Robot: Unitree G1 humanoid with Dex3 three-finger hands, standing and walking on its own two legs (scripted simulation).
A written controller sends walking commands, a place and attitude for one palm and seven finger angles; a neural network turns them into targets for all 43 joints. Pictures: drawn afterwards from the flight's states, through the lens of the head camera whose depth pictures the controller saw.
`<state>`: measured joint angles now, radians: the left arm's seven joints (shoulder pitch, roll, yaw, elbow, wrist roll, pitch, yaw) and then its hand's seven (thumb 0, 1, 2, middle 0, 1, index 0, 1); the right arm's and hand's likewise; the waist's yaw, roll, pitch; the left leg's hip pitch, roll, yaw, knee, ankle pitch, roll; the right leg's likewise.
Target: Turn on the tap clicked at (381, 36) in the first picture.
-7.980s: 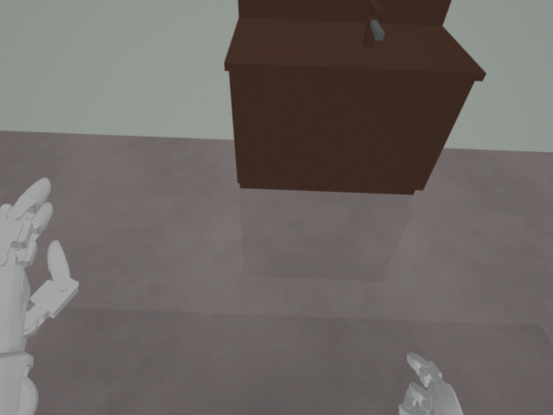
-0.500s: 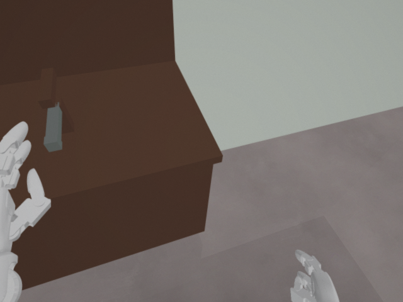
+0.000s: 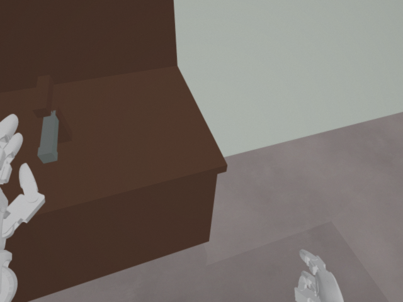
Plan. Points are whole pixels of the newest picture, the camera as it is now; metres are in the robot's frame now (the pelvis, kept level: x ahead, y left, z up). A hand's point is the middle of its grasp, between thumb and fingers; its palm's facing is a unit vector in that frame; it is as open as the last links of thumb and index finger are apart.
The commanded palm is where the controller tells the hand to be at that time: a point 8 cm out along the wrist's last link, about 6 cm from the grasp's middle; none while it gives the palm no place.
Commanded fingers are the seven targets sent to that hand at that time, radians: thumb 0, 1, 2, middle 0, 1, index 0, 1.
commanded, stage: shuffle to correct the standing spot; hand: left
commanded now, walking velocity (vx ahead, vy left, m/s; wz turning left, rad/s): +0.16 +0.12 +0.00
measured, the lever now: (47, 154) +0.39 +0.37 +0.05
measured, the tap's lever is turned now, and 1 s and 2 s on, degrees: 0 0 0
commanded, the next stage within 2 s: come to a stop and stand still in 0.06 s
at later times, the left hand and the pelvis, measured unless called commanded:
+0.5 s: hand (43, 156) +0.28 +0.26 +0.19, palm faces +0.37 -0.82 -0.44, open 7.4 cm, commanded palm +0.22 +0.30 +0.19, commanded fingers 0.00 0.90 0.90 -0.20 -0.30 -0.20 -0.30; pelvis +0.06 +0.02 +0.01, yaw +0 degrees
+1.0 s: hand (34, 149) +0.29 +0.28 +0.19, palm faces +0.37 -0.85 -0.37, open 7.4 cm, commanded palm +0.22 +0.31 +0.19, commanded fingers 0.00 0.90 0.90 -0.20 -0.30 -0.20 -0.30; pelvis +0.06 +0.03 +0.01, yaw -1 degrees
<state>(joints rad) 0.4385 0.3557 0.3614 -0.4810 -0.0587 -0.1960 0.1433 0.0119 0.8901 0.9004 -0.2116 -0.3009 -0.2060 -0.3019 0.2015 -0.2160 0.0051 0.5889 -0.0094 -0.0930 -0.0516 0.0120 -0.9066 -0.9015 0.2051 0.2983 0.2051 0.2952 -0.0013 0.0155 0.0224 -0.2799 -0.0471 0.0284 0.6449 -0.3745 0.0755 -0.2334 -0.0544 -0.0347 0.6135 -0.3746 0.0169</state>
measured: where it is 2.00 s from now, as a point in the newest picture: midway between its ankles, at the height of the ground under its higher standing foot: outside the picture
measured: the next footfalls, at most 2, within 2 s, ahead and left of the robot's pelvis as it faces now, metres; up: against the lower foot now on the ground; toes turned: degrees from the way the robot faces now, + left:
left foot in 0.22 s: +0.10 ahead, +0.10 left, +0.00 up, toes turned +2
right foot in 0.46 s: +0.13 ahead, -0.06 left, +0.00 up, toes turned +2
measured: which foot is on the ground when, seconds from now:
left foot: down 0.00-0.10, up 0.12-0.20, down 0.22-1.00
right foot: down 0.00-0.22, up 0.24-0.44, down 0.46-1.00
